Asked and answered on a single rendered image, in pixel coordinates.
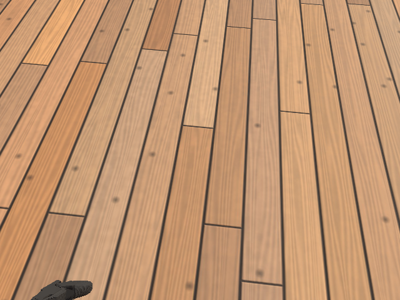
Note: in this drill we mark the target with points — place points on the robot left hand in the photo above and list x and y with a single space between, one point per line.
70 290

